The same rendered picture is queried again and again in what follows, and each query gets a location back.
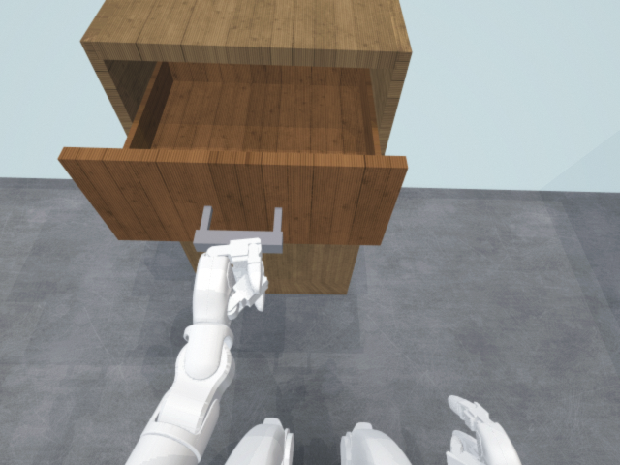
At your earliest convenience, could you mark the robot left thigh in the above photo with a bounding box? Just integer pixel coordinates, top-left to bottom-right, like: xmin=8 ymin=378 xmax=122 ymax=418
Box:
xmin=225 ymin=424 xmax=295 ymax=465

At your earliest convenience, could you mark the handle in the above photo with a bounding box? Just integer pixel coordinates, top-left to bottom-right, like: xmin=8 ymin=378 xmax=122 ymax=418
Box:
xmin=193 ymin=206 xmax=283 ymax=254

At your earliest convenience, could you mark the cabinet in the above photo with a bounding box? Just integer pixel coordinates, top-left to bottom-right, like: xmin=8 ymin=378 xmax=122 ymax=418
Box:
xmin=80 ymin=0 xmax=412 ymax=295

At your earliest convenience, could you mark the right robot hand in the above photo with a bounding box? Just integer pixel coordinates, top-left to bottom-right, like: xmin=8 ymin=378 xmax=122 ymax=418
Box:
xmin=446 ymin=395 xmax=522 ymax=465

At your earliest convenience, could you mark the left robot hand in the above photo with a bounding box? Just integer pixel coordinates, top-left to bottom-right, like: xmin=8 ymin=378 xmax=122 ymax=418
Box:
xmin=193 ymin=238 xmax=268 ymax=328

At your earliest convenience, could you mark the left robot forearm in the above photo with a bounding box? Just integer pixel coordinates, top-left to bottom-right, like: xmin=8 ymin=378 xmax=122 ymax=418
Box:
xmin=125 ymin=322 xmax=235 ymax=465

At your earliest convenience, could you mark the drawer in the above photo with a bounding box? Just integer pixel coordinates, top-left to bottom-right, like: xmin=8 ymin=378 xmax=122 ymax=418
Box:
xmin=57 ymin=61 xmax=408 ymax=245

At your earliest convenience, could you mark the right robot shin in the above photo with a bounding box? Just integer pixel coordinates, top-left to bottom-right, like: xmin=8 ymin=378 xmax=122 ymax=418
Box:
xmin=352 ymin=422 xmax=372 ymax=434

